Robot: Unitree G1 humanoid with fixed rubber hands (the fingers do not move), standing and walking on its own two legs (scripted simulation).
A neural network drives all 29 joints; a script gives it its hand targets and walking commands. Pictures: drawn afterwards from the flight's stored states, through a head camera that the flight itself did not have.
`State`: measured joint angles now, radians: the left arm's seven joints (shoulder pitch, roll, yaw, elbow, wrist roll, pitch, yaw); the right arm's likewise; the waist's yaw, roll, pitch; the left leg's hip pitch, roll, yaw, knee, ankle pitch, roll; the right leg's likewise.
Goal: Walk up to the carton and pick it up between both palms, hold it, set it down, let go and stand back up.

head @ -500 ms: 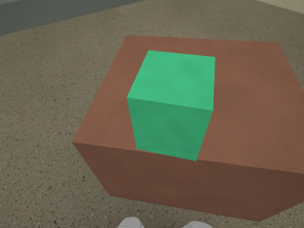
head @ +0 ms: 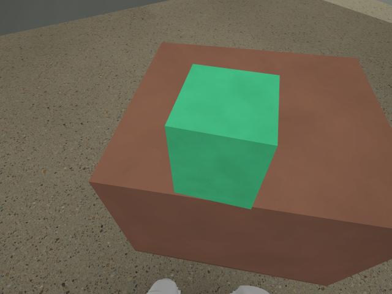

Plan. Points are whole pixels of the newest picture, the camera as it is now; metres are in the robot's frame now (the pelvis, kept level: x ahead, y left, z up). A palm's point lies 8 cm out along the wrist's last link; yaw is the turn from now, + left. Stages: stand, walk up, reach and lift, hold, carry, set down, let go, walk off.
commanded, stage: walk up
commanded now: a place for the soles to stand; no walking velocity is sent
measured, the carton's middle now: (222, 138) +0.45 -0.03 +0.04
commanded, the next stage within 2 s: reach and lift in 0.28 s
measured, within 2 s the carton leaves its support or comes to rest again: neither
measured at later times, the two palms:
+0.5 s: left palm out of the picture +0.13 +0.27 -0.11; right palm out of the picture +0.11 -0.33 -0.10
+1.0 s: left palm out of the picture +0.12 +0.27 -0.08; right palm out of the picture +0.12 -0.25 -0.07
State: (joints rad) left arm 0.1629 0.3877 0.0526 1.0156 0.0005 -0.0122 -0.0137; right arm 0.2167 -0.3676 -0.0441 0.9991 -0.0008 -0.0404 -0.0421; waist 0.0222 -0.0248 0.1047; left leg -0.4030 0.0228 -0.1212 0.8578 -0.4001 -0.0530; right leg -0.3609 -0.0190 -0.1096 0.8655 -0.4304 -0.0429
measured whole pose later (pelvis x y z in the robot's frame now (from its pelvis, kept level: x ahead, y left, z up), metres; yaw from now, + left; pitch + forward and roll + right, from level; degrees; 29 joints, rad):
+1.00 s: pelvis -0.02 +0.00 +0.01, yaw +0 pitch -6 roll -1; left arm 0.21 0.34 0.06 0.39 0.00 0.32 0.00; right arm 0.14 -0.22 -0.03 0.79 -0.02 -0.21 -0.04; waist 0.02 -0.07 0.16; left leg -0.37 0.04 -0.12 0.80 -0.34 -0.08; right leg -0.33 0.00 -0.11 0.81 -0.38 -0.05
